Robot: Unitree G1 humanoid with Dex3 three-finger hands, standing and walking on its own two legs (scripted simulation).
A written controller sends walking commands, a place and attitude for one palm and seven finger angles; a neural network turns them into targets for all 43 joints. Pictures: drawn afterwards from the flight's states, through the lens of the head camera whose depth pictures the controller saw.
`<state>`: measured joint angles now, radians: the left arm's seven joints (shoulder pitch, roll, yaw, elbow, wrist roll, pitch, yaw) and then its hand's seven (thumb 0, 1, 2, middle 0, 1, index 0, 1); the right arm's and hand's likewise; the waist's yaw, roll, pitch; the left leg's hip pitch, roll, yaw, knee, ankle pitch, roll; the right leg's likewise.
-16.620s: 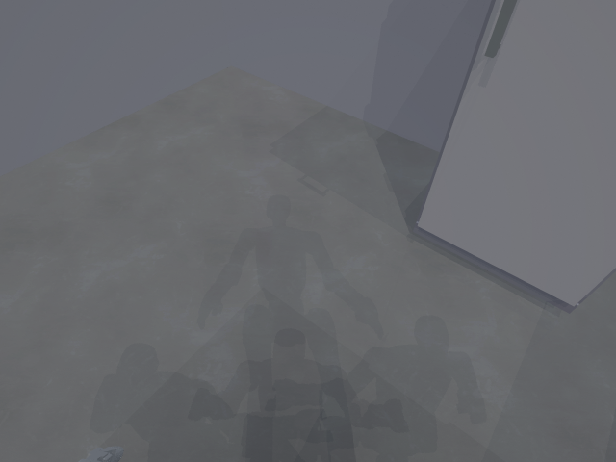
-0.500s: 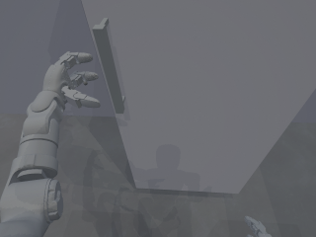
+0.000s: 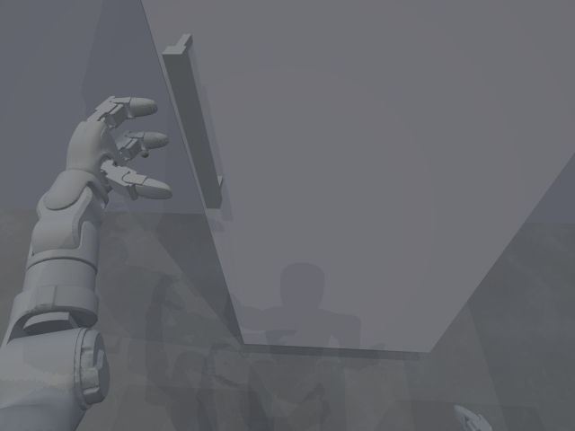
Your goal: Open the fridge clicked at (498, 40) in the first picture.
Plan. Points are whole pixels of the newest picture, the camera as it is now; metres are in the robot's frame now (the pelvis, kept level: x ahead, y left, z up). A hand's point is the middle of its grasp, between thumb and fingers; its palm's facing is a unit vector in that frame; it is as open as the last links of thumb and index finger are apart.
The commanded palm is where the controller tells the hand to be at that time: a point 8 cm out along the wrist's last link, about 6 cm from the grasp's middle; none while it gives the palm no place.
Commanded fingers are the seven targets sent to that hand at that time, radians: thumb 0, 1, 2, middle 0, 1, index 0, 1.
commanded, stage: move the hooked fingers beside the handle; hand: left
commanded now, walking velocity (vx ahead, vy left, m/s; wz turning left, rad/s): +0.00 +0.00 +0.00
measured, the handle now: (202, 132) +0.48 +0.14 +0.19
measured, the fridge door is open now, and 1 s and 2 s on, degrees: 0 0 0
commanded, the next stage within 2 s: feel for the door with the fingertips in 0.34 s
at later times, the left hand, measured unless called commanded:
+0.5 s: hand (149, 153) +0.42 +0.20 +0.20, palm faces +0.00 -1.00 -0.01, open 14.0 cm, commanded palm +0.39 +0.24 +0.19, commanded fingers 0.00 -0.50 0.30 -0.30 -1.20 -0.30 -1.20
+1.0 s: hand (172, 149) +0.43 +0.17 +0.20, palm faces +0.03 -1.00 -0.01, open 13.9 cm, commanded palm +0.40 +0.22 +0.19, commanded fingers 0.00 -0.50 0.30 -0.30 -1.20 -0.30 -1.20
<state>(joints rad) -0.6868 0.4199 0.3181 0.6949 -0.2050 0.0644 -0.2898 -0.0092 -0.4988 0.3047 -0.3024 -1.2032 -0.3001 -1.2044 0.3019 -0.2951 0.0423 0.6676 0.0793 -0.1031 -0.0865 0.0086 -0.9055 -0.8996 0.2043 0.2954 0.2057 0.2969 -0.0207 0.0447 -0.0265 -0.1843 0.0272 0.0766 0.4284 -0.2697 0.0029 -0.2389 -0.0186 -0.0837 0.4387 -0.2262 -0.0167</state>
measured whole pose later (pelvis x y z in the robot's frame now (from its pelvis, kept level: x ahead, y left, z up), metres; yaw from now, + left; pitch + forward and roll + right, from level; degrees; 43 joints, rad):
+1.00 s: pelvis -0.01 +0.00 +0.00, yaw +0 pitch +1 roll +0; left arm -0.74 0.34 0.27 0.71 -0.17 0.09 -0.16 -0.01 -0.50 0.30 -0.30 -1.20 -0.30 -1.20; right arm 0.25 -0.26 0.06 0.65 0.07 -0.09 -0.08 0.01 -0.90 -0.90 0.21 0.30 0.21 0.30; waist -0.02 0.04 -0.02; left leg -0.18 0.03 0.08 0.42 -0.26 0.00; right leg -0.24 -0.02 -0.08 0.44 -0.22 -0.02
